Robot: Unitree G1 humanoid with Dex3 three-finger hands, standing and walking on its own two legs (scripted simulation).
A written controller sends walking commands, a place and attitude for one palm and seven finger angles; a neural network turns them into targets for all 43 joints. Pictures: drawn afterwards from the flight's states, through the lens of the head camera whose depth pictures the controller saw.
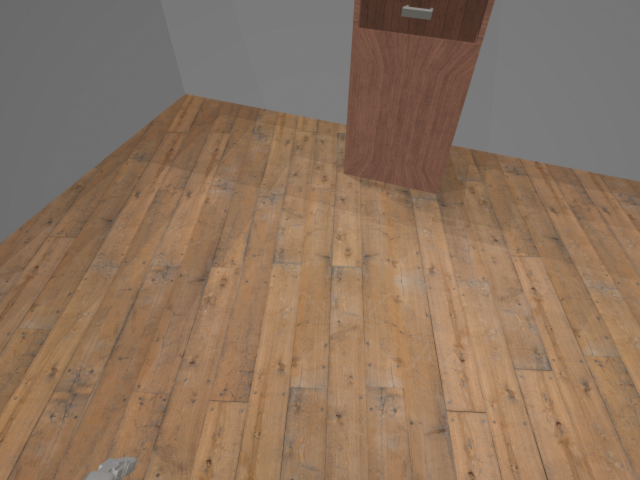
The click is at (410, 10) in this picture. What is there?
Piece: drawer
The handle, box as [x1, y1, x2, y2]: [401, 5, 433, 19]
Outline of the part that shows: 401,15 427,19 430,19 433,8 424,9 409,7 408,5 403,6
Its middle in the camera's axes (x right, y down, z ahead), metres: +0.34 -0.79 +1.34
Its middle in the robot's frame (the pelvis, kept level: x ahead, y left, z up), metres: +1.56 -0.26 +0.03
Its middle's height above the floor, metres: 0.80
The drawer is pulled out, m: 0.00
